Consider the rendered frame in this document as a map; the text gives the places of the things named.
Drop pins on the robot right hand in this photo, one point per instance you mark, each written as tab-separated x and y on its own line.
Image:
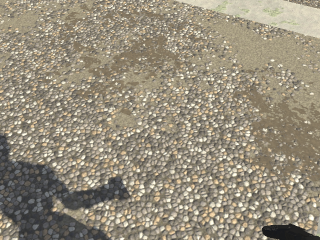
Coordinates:
287	232

